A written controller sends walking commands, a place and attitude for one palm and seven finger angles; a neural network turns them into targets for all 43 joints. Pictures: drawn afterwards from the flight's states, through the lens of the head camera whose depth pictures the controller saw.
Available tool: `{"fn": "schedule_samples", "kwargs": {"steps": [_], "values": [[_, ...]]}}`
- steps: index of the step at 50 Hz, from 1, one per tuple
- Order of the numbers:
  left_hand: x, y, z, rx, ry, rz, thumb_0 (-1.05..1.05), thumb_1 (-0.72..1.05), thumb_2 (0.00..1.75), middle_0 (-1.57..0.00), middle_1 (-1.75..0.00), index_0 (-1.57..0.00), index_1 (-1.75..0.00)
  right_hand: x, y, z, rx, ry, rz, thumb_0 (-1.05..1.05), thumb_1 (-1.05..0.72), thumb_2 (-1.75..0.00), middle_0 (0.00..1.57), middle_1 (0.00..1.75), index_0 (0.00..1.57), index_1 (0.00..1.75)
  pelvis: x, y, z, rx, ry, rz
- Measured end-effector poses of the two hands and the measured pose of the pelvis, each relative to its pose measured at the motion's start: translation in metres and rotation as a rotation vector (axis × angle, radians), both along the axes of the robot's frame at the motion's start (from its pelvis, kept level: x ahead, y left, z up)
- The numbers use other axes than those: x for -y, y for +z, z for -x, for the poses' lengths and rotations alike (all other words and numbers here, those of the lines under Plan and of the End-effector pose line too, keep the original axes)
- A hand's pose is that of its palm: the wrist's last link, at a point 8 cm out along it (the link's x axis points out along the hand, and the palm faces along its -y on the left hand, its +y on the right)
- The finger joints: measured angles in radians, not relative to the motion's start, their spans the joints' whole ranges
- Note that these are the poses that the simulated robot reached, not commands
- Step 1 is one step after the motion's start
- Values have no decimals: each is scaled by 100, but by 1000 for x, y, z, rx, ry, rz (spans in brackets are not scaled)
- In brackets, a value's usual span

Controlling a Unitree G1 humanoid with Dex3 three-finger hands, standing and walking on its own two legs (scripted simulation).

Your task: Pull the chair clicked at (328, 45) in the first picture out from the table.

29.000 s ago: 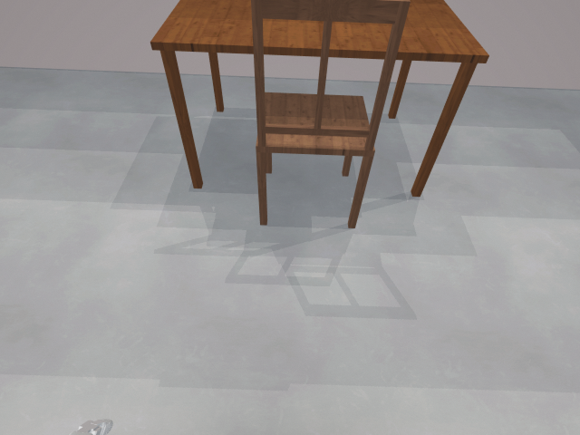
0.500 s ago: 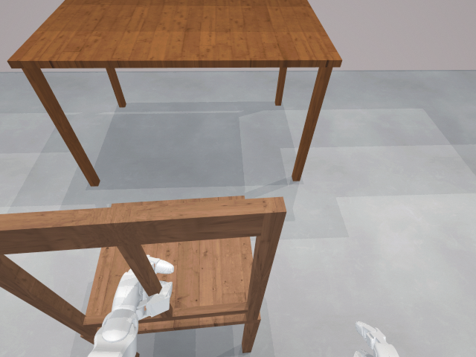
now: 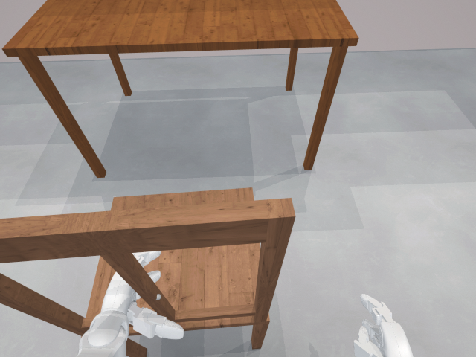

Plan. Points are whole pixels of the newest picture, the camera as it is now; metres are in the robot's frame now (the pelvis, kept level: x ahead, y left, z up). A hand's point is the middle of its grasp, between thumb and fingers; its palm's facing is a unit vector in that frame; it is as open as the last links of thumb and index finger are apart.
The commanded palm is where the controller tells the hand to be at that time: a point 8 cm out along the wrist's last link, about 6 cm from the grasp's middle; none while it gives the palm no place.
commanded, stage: open the thumb and straighten the fingers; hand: left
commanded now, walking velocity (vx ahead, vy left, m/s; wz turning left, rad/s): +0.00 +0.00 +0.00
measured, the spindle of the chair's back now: (148, 290) +0.24 +0.16 -0.02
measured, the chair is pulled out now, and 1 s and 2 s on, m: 0.61 0.61 0.60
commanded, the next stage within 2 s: draw the fingers out of the gap in 0.14 s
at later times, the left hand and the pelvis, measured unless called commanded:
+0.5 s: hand (146, 329) +0.18 +0.16 -0.04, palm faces +0.03 -0.99 -0.15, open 17.5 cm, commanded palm +0.16 +0.20 -0.02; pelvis +0.00 +0.00 -0.01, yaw +1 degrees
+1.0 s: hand out of the picture +0.12 +0.16 -0.04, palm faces +0.05 -0.99 -0.14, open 17.5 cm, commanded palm +0.08 +0.21 -0.02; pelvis -0.01 +0.01 -0.02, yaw +1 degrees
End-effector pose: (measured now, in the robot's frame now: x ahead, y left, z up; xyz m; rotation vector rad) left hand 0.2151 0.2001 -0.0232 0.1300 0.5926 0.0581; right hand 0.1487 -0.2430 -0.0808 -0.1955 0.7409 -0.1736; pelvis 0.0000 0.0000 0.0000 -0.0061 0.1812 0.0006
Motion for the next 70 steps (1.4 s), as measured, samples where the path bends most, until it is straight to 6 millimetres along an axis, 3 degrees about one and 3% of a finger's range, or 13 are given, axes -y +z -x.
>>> {"fn": "schedule_samples", "kwargs": {"steps": [7,14,26,42,57,64,70], "values": [[-3,1,6,-3,2,-11,-1,-54,20,-7,-20,-7,-21,1,1,-7,16,10,15,1,-90,-90,20,30,20,30,0,-4,-3,-7,11,6],[-2,0,11,-3,1,-5,-1,-54,20,-2,-5,-2,-5,3,0,-3,9,4,32,1,-90,-90,20,30,20,30,-1,-6,-1,-11,13,7],[-9,-1,54,-31,20,-16,-1,-54,20,0,0,0,-1,-1,-1,3,30,-17,31,1,-90,-90,20,30,20,30,-3,-11,4,-15,16,13],[-7,1,95,-44,38,-7,-1,-54,20,0,0,0,0,-18,0,-15,106,4,10,1,-90,-90,20,30,20,30,-5,-19,9,-20,26,21],[-12,2,133,-80,40,15,-1,-54,20,0,0,0,0,-20,1,-23,138,-25,20,1,-90,-90,20,30,20,30,-10,-26,8,-38,29,33],[-19,32,126,204,79,79,-1,-54,20,0,0,0,0,-24,-7,-23,144,-17,14,1,-90,-90,20,30,20,30,-10,-34,12,-48,30,41],[-24,62,113,477,-3,60,-1,-55,20,0,0,0,0,-31,-21,-22,143,7,-36,1,-90,-90,20,30,20,30,-10,-42,21,-54,22,40]]}}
